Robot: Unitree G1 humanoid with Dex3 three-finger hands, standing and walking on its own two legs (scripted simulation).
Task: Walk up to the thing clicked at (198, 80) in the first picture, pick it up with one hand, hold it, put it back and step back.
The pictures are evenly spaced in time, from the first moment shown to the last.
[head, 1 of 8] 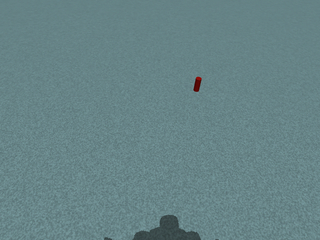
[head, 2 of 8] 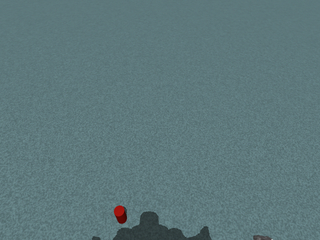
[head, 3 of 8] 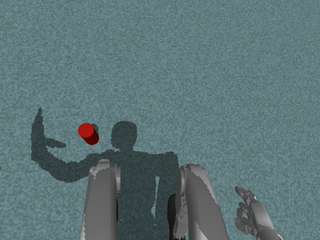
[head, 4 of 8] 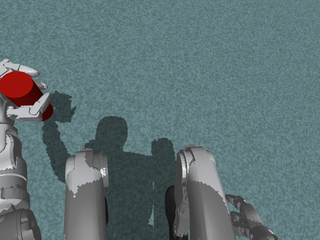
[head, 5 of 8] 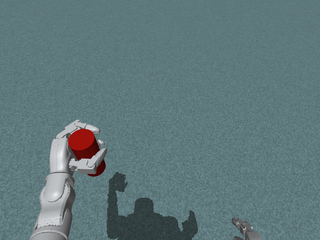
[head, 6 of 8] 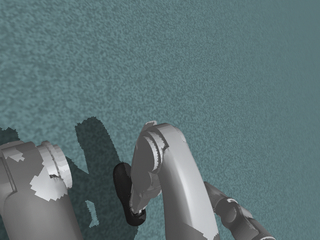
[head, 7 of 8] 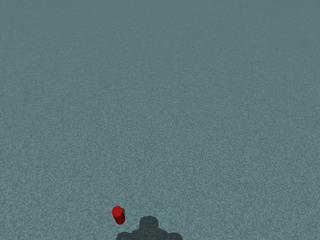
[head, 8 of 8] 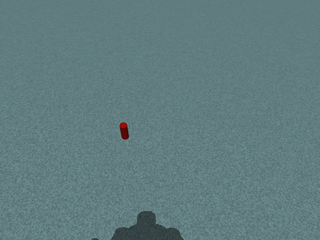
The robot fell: no
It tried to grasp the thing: yes
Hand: left
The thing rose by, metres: 0.70
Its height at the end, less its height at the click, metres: +0.00
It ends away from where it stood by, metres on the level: 0.02
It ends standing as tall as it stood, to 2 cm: yes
